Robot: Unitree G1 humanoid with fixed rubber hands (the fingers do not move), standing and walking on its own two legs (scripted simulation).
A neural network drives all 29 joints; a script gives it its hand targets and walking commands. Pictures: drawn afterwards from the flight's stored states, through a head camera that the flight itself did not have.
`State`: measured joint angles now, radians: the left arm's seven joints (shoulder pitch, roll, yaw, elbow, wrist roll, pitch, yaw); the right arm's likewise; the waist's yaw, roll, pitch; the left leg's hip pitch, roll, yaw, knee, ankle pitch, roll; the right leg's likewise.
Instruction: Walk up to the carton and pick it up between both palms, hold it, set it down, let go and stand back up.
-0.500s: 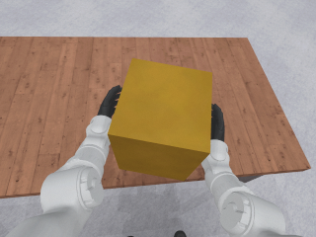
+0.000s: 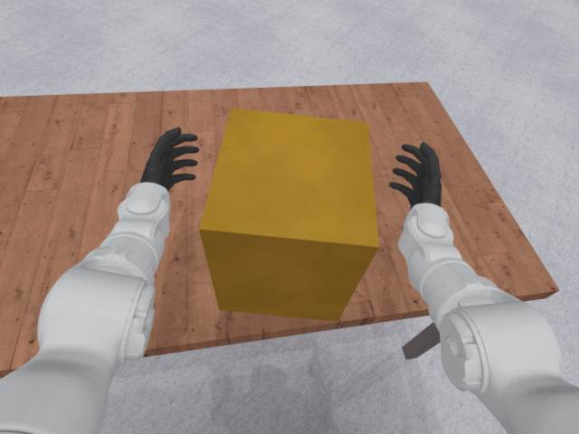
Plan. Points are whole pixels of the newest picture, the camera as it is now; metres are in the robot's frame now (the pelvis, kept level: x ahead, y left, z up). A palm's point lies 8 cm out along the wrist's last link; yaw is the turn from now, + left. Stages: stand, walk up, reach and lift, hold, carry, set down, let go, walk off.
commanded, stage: set down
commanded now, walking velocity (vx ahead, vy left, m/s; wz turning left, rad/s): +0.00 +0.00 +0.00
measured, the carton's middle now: (288, 222) +0.43 -0.02 +0.00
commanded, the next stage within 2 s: none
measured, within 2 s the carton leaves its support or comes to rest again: neither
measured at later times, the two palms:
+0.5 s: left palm (154, 149) +0.47 +0.15 +0.13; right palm (428, 176) +0.40 -0.19 +0.13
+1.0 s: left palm (152, 174) +0.44 +0.16 +0.11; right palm (438, 209) +0.37 -0.20 +0.11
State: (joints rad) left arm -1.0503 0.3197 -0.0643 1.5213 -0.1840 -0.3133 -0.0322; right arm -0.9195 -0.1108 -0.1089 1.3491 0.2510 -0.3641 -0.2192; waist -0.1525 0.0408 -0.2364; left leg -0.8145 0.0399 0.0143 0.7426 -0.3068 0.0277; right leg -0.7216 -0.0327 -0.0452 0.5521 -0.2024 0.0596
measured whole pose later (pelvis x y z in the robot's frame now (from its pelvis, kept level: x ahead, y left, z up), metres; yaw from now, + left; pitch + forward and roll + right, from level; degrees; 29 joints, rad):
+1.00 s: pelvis +0.01 -0.02 +0.03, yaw +0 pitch +2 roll -2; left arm -0.75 0.36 0.05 0.93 -0.15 0.12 -0.12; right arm -0.58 -0.05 0.05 0.72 0.31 0.03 -0.33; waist -0.13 -0.03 0.01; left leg -0.27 0.05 0.05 0.47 -0.24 0.01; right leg -0.21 -0.02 -0.02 0.31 -0.14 0.05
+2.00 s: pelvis +0.02 -0.02 +0.03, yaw +0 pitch -5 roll -2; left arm -0.07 0.28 0.05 0.47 -0.15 -0.04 -0.17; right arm 0.08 0.04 0.05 0.46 0.15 -0.25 -0.31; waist -0.01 -0.02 0.13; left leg -0.10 0.06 0.05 0.48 -0.28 0.00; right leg -0.04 -0.01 -0.01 0.31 -0.18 0.04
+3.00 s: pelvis +0.03 -0.03 +0.03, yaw -1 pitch -6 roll -2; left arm 0.19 0.29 0.01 0.41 -0.12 -0.07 -0.14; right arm 0.22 -0.04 0.02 0.54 0.09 -0.35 -0.19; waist 0.04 0.01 0.15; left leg -0.05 0.05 0.06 0.45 -0.29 -0.01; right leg -0.02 -0.01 -0.01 0.35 -0.22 0.03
